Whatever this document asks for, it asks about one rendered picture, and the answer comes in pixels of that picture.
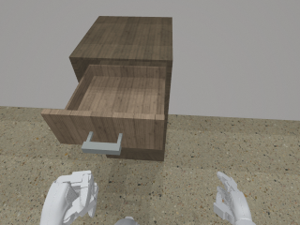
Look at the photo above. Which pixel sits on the cabinet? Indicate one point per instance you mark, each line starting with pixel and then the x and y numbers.
pixel 129 41

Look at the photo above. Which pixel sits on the drawer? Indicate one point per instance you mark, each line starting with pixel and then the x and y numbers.
pixel 113 99

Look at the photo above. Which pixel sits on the right robot hand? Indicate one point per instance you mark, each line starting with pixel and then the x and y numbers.
pixel 235 206

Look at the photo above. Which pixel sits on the left robot hand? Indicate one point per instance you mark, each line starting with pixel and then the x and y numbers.
pixel 77 189

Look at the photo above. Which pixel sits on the handle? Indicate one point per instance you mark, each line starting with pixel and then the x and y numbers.
pixel 103 148

